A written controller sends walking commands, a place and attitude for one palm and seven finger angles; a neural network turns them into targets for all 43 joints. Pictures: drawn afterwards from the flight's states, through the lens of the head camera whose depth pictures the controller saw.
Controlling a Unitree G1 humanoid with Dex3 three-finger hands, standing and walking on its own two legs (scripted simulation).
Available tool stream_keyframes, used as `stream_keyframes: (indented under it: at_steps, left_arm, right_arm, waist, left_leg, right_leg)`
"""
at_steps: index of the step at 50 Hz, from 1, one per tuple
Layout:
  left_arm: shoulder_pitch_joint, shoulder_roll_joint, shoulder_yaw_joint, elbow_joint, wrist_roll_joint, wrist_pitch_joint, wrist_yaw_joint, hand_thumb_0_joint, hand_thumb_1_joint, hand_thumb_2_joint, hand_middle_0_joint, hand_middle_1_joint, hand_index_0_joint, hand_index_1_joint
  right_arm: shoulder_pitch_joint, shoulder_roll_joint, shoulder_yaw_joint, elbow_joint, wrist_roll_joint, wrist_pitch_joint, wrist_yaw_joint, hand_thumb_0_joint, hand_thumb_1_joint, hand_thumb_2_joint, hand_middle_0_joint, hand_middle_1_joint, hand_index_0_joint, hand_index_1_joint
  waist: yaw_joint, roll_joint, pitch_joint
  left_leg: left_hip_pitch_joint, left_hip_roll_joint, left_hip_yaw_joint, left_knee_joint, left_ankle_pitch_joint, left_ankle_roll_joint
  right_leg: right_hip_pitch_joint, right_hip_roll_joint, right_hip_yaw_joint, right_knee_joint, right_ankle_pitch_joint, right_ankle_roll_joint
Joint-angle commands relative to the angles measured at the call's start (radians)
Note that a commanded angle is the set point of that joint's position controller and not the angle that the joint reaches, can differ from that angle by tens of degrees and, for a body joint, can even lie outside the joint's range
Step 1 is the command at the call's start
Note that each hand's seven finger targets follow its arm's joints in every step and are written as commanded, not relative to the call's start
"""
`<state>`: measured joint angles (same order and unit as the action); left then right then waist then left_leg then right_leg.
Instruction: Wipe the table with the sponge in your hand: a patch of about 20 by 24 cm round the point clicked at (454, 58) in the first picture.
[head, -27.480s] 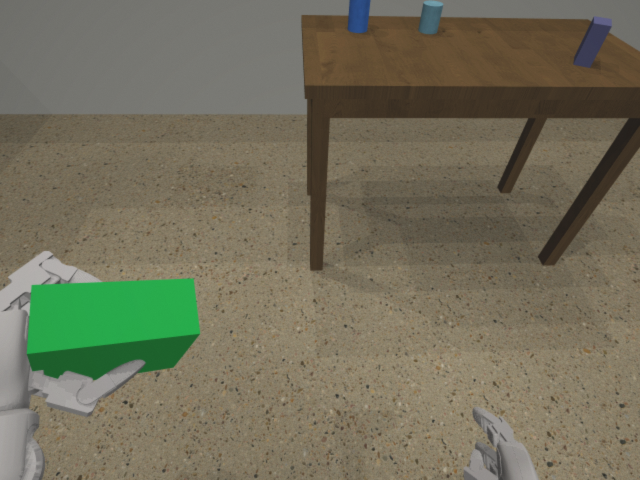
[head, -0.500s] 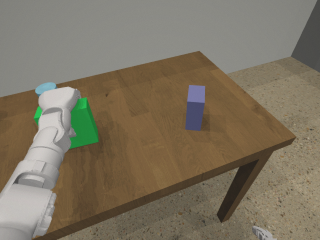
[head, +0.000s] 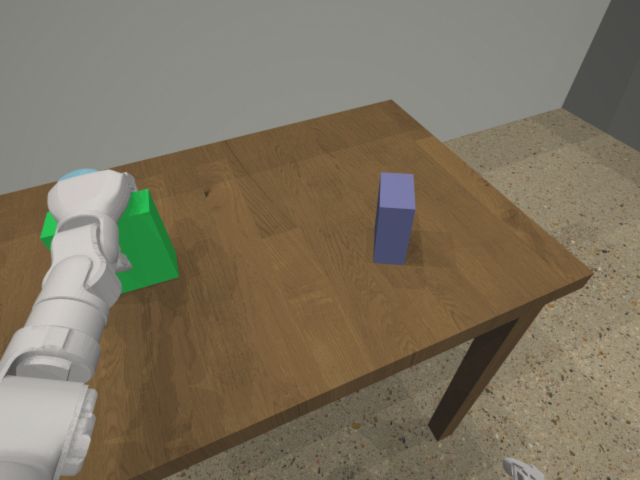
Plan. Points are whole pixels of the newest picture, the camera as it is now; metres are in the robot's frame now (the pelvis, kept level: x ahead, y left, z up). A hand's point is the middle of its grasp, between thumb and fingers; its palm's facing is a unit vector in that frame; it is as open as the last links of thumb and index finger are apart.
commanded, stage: slide back across to the first lane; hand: left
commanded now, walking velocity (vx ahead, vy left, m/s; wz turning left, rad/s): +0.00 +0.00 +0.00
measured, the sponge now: (123, 257) +0.39 +0.30 +0.07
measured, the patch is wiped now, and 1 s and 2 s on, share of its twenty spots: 0.95 0.95 0.95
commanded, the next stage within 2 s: wipe back along the first lane in 0.38 s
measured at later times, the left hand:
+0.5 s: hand (48, 251) +0.36 +0.37 +0.12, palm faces -0.07 -0.04 -1.00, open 9.9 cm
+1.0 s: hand (43, 277) +0.32 +0.35 +0.11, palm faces -0.01 -0.02 -1.00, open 9.9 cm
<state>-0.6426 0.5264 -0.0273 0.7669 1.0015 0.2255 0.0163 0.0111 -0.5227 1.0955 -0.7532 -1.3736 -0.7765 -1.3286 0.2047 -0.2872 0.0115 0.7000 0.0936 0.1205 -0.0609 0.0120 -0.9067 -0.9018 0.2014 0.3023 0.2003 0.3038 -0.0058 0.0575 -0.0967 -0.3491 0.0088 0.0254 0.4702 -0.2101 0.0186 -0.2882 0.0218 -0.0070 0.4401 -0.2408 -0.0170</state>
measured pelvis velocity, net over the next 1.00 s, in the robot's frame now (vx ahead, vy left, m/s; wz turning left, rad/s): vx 0.00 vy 0.01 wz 0.04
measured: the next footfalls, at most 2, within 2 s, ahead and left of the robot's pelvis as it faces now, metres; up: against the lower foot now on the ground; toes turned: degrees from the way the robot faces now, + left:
none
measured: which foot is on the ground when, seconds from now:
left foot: down 0.00-1.00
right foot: down 0.00-1.00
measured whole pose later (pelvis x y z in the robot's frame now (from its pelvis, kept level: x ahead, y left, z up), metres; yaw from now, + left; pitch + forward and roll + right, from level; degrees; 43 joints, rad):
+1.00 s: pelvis +0.00 +0.01 +0.00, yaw +2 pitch +2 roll -1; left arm -0.32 0.58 0.01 0.38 0.95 0.24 -0.04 0.00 -0.49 1.07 -0.72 -1.39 -0.74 -1.36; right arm 0.13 -0.28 0.03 0.66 0.09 0.13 -0.04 0.01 -0.91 -0.90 0.20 0.30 0.20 0.30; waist 0.06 0.07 -0.06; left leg -0.28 -0.02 -0.01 0.46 -0.21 0.03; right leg -0.19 0.00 -0.04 0.40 -0.24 0.00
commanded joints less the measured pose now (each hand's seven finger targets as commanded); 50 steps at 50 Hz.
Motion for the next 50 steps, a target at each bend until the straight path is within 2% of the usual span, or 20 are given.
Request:
stream_keyframes:
  at_steps: [1, 5, 10, 11, 13, 20, 24, 26, 28, 31, 33, 36, 37, 39, 41, 42, 44, 46, 47, 50]
  left_arm:
    - [-0.354, 0.380, 0.102, -0.217, 0.026, 0.047, 0.014, 0.000, 0.100, 1.300, -1.200, -1.600, -1.200, -1.600]
    - [-0.312, 0.354, 0.081, -0.243, 0.024, 0.048, -0.018, 0.000, 0.100, 1.300, -1.200, -1.600, -1.200, -1.600]
    - [-0.294, 0.323, 0.054, -0.303, 0.028, 0.017, -0.056, 0.000, 0.100, 1.300, -1.200, -1.600, -1.200, -1.600]
    - [-0.288, 0.357, 0.091, -0.334, 0.019, 0.007, -0.060, 0.000, 0.100, 1.300, -1.200, -1.600, -1.200, -1.600]
    - [-0.283, 0.364, 0.094, -0.338, 0.022, -0.004, -0.067, 0.000, 0.100, 1.300, -1.200, -1.600, -1.200, -1.600]
    - [-0.199, 0.443, 0.178, -0.372, 0.014, -0.029, -0.075, 0.000, 0.100, 1.300, -1.200, -1.600, -1.200, -1.600]
    - [-0.169, 0.432, 0.179, -0.398, 0.006, -0.043, -0.087, 0.000, 0.100, 1.300, -1.200, -1.600, -1.200, -1.600]
    - [-0.116, 0.399, 0.169, -0.427, -0.011, -0.051, -0.094, 0.000, 0.100, 1.300, -1.200, -1.600, -1.200, -1.600]
    - [-0.090, 0.357, 0.135, -0.425, -0.017, -0.054, -0.102, 0.000, 0.100, 1.300, -1.200, -1.600, -1.200, -1.600]
    - [-0.094, 0.325, 0.109, -0.472, -0.026, -0.059, -0.103, 0.000, 0.100, 1.300, -1.200, -1.600, -1.200, -1.600]
    - [-0.046, 0.324, 0.116, -0.457, -0.027, -0.053, -0.096, 0.000, 0.100, 1.300, -1.200, -1.600, -1.200, -1.600]
    - [0.014, 0.357, 0.163, -0.502, -0.044, -0.049, -0.088, 0.000, 0.100, 1.300, -1.200, -1.600, -1.200, -1.600]
    - [0.037, 0.294, 0.111, -0.506, -0.048, -0.042, -0.090, 0.000, 0.100, 1.300, -1.200, -1.600, -1.200, -1.600]
    - [0.054, 0.306, 0.123, -0.479, -0.042, -0.027, -0.084, 0.000, 0.100, 1.300, -1.200, -1.600, -1.200, -1.600]
    - [0.059, 0.305, 0.126, -0.538, -0.045, -0.024, -0.077, 0.000, 0.100, 1.300, -1.200, -1.600, -1.200, -1.600]
    - [0.087, 0.264, 0.093, -0.526, -0.048, -0.014, -0.077, 0.000, 0.100, 1.300, -1.200, -1.600, -1.200, -1.600]
    - [0.098, 0.246, 0.081, -0.507, -0.051, 0.003, -0.076, 0.000, 0.100, 1.300, -1.200, -1.600, -1.200, -1.600]
    - [0.097, 0.295, 0.121, -0.505, -0.054, 0.012, -0.071, 0.000, 0.100, 1.300, -1.200, -1.600, -1.200, -1.600]
    - [0.111, 0.254, 0.084, -0.488, -0.055, 0.021, -0.074, 0.000, 0.100, 1.300, -1.200, -1.600, -1.200, -1.600]
    - [0.121, 0.263, 0.088, -0.470, -0.056, 0.034, -0.082, 0.000, 0.100, 1.300, -1.200, -1.600, -1.200, -1.600]
  right_arm:
    - [-0.146, -0.137, -0.041, -0.152, -0.003, -0.053, -0.005, 0.000, -0.900, -0.900, 0.200, 0.300, 0.200, 0.300]
    - [-0.147, -0.133, -0.041, -0.156, -0.002, -0.058, -0.007, 0.000, -0.900, -0.900, 0.200, 0.300, 0.200, 0.300]
    - [-0.140, -0.131, -0.042, -0.160, -0.008, -0.060, -0.007, 0.000, -0.900, -0.900, 0.200, 0.300, 0.200, 0.300]
    - [-0.144, -0.135, -0.043, -0.163, -0.010, -0.061, -0.008, 0.000, -0.900, -0.900, 0.200, 0.300, 0.200, 0.300]
    - [-0.140, -0.134, -0.041, -0.158, -0.011, -0.057, -0.009, 0.000, -0.900, -0.900, 0.200, 0.300, 0.200, 0.300]
    - [-0.147, -0.140, -0.039, -0.158, -0.020, -0.043, -0.002, 0.000, -0.900, -0.900, 0.200, 0.300, 0.200, 0.300]
    - [-0.144, -0.141, -0.045, -0.164, -0.022, -0.043, 0.001, 0.000, -0.900, -0.900, 0.200, 0.300, 0.200, 0.300]
    - [-0.155, -0.137, -0.046, -0.175, -0.021, -0.047, 0.001, 0.000, -0.900, -0.900, 0.200, 0.300, 0.200, 0.300]
    - [-0.150, -0.138, -0.047, -0.170, -0.019, -0.042, 0.003, 0.000, -0.900, -0.900, 0.200, 0.300, 0.200, 0.300]
    - [-0.170, -0.134, -0.043, -0.181, -0.017, -0.047, 0.003, 0.000, -0.900, -0.900, 0.200, 0.300, 0.200, 0.300]
    - [-0.163, -0.136, -0.046, -0.175, -0.018, -0.046, 0.004, 0.000, -0.900, -0.900, 0.200, 0.300, 0.200, 0.300]
    - [-0.184, -0.139, -0.044, -0.181, -0.018, -0.043, 0.009, 0.000, -0.900, -0.900, 0.200, 0.300, 0.200, 0.300]
    - [-0.189, -0.132, -0.044, -0.191, -0.018, -0.044, 0.009, 0.000, -0.900, -0.900, 0.200, 0.300, 0.200, 0.300]
    - [-0.191, -0.134, -0.042, -0.180, -0.017, -0.042, 0.012, 0.000, -0.900, -0.900, 0.200, 0.300, 0.200, 0.300]
    - [-0.212, -0.131, -0.039, -0.191, -0.015, -0.047, 0.015, 0.000, -0.900, -0.900, 0.200, 0.300, 0.200, 0.300]
    - [-0.212, -0.127, -0.039, -0.196, -0.016, -0.047, 0.014, 0.000, -0.900, -0.900, 0.200, 0.300, 0.200, 0.300]
    - [-0.215, -0.127, -0.036, -0.191, -0.015, -0.044, 0.015, 0.000, -0.900, -0.900, 0.200, 0.300, 0.200, 0.300]
    - [-0.223, -0.133, -0.034, -0.185, -0.013, -0.045, 0.012, 0.000, -0.900, -0.900, 0.200, 0.300, 0.200, 0.300]
    - [-0.223, -0.129, -0.032, -0.190, -0.013, -0.045, 0.010, 0.000, -0.900, -0.900, 0.200, 0.300, 0.200, 0.300]
    - [-0.229, -0.131, -0.027, -0.185, -0.010, -0.040, 0.010, 0.000, -0.900, -0.900, 0.200, 0.300, 0.200, 0.300]
  waist:
    - [0.046, -0.001, -0.252]
    - [0.039, -0.009, -0.223]
    - [0.031, 0.013, -0.246]
    - [0.039, 0.027, -0.265]
    - [0.032, 0.023, -0.255]
    - [0.048, 0.023, -0.263]
    - [0.046, 0.021, -0.269]
    - [0.051, 0.031, -0.264]
    - [0.037, 0.008, -0.239]
    - [0.040, 0.035, -0.216]
    - [0.045, 0.001, -0.220]
    - [0.062, 0.008, -0.222]
    - [0.058, 0.001, -0.209]
    - [0.059, 0.000, -0.169]
    - [0.067, 0.013, -0.173]
    - [0.065, 0.012, -0.167]
    - [0.062, -0.016, -0.143]
    - [0.066, -0.016, -0.136]
    - [0.063, -0.022, -0.128]
    - [0.063, -0.044, -0.111]
  left_leg:
    - [0.166, -0.021, -0.038, -0.047, 0.210, 0.038]
    - [0.198, -0.017, -0.044, -0.049, 0.209, 0.042]
    - [0.251, -0.015, -0.054, -0.034, 0.289, 0.041]
    - [0.259, -0.016, -0.060, -0.034, 0.313, 0.039]
    - [0.264, -0.016, -0.056, -0.028, 0.337, 0.038]
    - [0.259, -0.021, -0.053, -0.014, 0.416, 0.034]
    - [0.279, -0.018, -0.056, -0.006, 0.449, 0.037]
    - [0.283, -0.018, -0.065, -0.007, 0.458, 0.036]
    - [0.281, -0.015, -0.063, -0.006, 0.418, 0.038]
    - [0.282, -0.014, -0.080, -0.025, 0.371, 0.034]
    - [0.274, -0.015, -0.073, -0.023, 0.348, 0.036]
    - [0.258, -0.017, -0.077, -0.032, 0.349, 0.032]
    - [0.259, -0.018, -0.071, -0.030, 0.331, 0.035]
    - [0.238, -0.014, -0.076, -0.043, 0.281, 0.031]
    - [0.240, -0.014, -0.084, -0.053, 0.274, 0.030]
    - [0.242, -0.016, -0.077, -0.048, 0.260, 0.034]
    - [0.225, -0.015, -0.079, -0.059, 0.220, 0.031]
    - [0.213, -0.015, -0.081, -0.068, 0.194, 0.031]
    - [0.208, -0.018, -0.073, -0.065, 0.184, 0.032]
    - [0.191, -0.020, -0.071, -0.068, 0.161, 0.032]
  right_leg:
    - [0.105, 0.000, -0.009, -0.060, 0.210, -0.049]
    - [0.081, 0.003, -0.017, -0.073, 0.194, -0.049]
    - [0.078, 0.005, -0.021, -0.070, 0.256, -0.059]
    - [0.096, 0.004, -0.021, -0.069, 0.274, -0.063]
    - [0.093, 0.004, -0.024, -0.066, 0.299, -0.061]
    - [0.132, 0.000, -0.021, -0.057, 0.393, -0.060]
    - [0.126, -0.001, -0.024, -0.059, 0.403, -0.058]
    - [0.125, -0.001, -0.024, -0.061, 0.395, -0.061]
    - [0.099, 0.001, -0.028, -0.067, 0.365, -0.055]
    - [0.079, 0.005, -0.030, -0.076, 0.290, -0.062]
    - [0.090, 0.004, -0.028, -0.076, 0.286, -0.060]
    - [0.119, 0.003, -0.025, -0.070, 0.297, -0.062]
    - [0.110, 0.005, -0.030, -0.073, 0.280, -0.059]
    - [0.088, 0.005, -0.030, -0.082, 0.228, -0.059]
    - [0.098, 0.007, -0.028, -0.079, 0.209, -0.062]
    - [0.095, 0.008, -0.030, -0.082, 0.201, -0.061]
    - [0.084, 0.008, -0.030, -0.089, 0.174, -0.058]
    - [0.092, 0.007, -0.024, -0.090, 0.153, -0.059]
    - [0.093, 0.008, -0.030, -0.090, 0.152, -0.057]
    - [0.090, 0.005, -0.025, -0.096, 0.139, -0.052]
